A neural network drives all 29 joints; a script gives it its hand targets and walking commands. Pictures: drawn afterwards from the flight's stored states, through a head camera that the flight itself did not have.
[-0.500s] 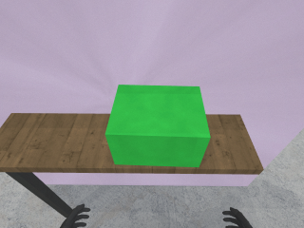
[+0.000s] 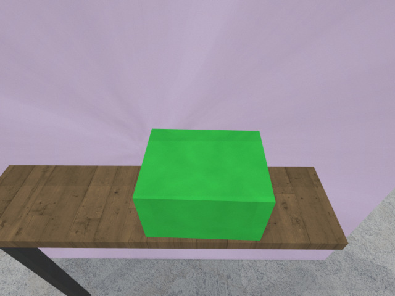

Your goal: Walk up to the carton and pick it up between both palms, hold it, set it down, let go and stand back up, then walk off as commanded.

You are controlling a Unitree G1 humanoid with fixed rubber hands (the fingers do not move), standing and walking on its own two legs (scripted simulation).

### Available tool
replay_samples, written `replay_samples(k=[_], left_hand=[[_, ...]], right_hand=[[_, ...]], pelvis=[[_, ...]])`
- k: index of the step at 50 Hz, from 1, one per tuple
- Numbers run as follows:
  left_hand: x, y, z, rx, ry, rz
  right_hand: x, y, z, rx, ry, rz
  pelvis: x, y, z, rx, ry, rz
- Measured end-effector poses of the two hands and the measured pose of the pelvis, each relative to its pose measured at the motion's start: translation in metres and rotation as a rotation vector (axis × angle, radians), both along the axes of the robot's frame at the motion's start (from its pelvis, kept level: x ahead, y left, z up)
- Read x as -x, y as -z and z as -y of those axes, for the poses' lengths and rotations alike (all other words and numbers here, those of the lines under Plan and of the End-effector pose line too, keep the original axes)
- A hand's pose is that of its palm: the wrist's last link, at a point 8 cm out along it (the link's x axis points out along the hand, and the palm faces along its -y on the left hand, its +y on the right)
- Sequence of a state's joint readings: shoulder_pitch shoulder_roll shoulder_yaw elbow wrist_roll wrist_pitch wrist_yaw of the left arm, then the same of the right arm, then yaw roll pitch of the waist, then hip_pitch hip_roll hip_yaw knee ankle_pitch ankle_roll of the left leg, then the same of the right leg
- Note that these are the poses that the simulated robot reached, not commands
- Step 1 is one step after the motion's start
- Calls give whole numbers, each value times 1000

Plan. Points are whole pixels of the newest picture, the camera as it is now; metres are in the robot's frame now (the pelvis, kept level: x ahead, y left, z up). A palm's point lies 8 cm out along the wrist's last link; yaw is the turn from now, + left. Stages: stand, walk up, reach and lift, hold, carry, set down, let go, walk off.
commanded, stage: stand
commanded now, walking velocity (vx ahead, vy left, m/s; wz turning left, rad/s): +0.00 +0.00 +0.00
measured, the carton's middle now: (204, 182) +0.38 +0.01 +0.03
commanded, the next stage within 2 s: walk off in 0.34 s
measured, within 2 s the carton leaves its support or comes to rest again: neither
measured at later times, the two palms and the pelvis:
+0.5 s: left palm out of the picture +0.03 +0.31 -0.11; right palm out of the picture +0.04 -0.29 -0.11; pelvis -0.03 +0.01 +0.01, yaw -1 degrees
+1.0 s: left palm out of the picture -0.12 +0.28 -0.11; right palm out of the picture -0.03 -0.36 -0.18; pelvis -0.16 -0.05 -0.04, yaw -1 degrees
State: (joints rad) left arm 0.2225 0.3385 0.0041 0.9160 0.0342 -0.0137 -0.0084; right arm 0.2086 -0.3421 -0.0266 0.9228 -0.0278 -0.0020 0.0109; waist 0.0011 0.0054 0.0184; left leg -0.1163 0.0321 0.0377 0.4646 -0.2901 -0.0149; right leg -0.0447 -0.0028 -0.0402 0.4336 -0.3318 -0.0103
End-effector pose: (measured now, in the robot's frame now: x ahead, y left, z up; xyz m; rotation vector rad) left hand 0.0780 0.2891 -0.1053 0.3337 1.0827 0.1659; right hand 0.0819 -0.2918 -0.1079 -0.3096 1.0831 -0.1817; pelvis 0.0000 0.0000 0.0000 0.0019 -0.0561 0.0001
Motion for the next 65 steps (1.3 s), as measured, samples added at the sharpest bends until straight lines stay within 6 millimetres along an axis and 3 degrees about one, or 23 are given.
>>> replay_samples(k=[11, 29, 34, 39, 47, 52, 55, 59, 65], left_hand=[[10, -3, -10, -16, -18, -19], [56, 2, -22, -8, -40, -106], [66, 9, -30, -17, -72, -93], [93, 11, -33, -74, -68, -132], [172, 6, -12, -197, -46, -226], [215, -6, 16, -202, -92, -219], [224, -15, 29, -190, -138, -167], [219, -23, 42, -169, -170, -63], [219, -24, 55, -140, -150, 46]], right_hand=[[3, 1, -9, -13, 0, -9], [54, 1, -8, 8, 35, -95], [66, 6, -3, 6, 65, -67], [84, 23, 13, 18, 42, -70], [106, 64, 57, 9, 3, -54], [125, 66, 66, -14, 11, -70], [137, 59, 72, -28, 7, -73], [158, 51, 87, -7, -10, -87], [195, 42, 108, 44, -19, -127]], pelvis=[[8, -4, -4, 2, 3, 23], [37, -8, -13, 5, 11, 38], [63, 3, -12, -12, 10, 17], [100, 15, 0, -18, 5, 16], [152, 41, 37, -32, 29, 14], [167, 34, 53, -57, 7, 41], [172, 26, 61, -61, -4, 31], [184, 19, 69, -57, -54, 31], [215, 17, 74, -47, -82, 51]])
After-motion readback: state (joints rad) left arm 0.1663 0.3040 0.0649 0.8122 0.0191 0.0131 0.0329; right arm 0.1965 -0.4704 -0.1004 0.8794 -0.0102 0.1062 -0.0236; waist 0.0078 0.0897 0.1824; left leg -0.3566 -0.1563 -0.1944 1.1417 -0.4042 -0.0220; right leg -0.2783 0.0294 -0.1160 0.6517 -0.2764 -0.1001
